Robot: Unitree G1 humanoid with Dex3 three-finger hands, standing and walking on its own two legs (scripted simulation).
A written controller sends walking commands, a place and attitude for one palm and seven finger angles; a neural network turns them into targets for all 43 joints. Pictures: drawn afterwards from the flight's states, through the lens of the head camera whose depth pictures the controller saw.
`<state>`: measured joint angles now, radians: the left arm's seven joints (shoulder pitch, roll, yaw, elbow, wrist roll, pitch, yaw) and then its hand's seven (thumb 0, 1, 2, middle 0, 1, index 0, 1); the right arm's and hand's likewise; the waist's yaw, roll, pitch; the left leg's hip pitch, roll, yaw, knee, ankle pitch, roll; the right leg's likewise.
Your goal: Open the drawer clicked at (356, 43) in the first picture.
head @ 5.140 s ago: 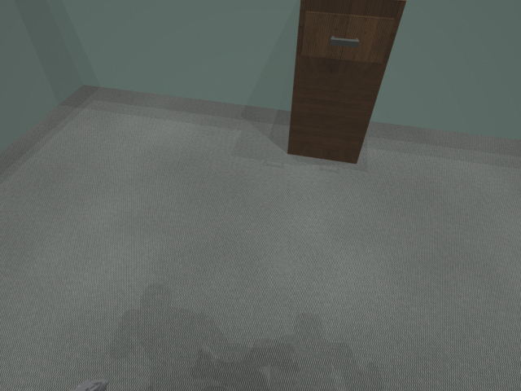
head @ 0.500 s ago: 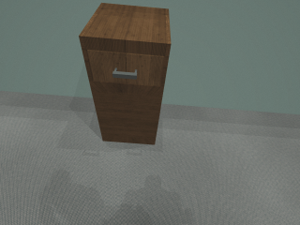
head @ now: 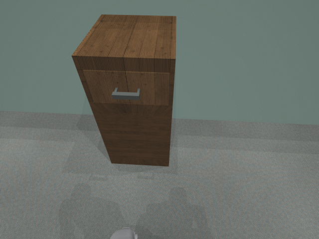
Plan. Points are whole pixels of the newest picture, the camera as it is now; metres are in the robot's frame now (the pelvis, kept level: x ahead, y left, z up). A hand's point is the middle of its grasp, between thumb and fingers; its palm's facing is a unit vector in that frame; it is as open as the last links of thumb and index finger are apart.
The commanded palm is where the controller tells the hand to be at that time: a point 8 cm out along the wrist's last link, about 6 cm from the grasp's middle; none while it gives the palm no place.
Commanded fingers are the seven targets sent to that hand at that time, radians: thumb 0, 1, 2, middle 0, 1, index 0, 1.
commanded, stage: take the last steps up to it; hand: left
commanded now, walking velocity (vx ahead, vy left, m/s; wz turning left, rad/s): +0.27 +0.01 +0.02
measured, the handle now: (126, 92) +0.71 +0.19 -0.08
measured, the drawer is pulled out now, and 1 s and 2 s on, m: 0.00 0.00 0.00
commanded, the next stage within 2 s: come to a stop and stand still in 0.32 s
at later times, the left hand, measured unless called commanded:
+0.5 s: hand (90, 219) +0.21 +0.23 -0.17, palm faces +0.01 -0.98 -0.20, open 7.4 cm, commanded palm none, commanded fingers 0.00 0.90 0.90 -0.20 -0.30 -0.20 -0.30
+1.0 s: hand (83, 218) +0.22 +0.26 -0.19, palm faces +0.02 -0.97 -0.25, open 7.3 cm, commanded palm none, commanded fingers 0.00 0.90 0.90 -0.20 -0.30 -0.20 -0.30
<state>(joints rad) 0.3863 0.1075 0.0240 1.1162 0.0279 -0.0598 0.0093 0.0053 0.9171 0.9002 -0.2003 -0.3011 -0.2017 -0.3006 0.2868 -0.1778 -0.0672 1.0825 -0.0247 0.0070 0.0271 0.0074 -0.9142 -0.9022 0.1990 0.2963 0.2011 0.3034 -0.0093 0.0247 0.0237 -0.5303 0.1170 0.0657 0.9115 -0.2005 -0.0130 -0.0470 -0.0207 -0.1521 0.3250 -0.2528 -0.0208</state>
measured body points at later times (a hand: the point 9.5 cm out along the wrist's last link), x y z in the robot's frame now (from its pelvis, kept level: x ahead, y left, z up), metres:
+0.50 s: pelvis +0.15 +0.05 +0.00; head +0.16 +0.05 +0.45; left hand +0.21 +0.28 -0.16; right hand +0.16 -0.18 -0.16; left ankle +0.15 +0.15 -0.75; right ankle +0.20 -0.08 -0.71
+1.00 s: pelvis +0.14 +0.07 -0.02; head +0.14 +0.07 +0.43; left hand +0.22 +0.31 -0.17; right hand +0.20 -0.19 -0.16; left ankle +0.14 +0.17 -0.75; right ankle +0.23 -0.08 -0.74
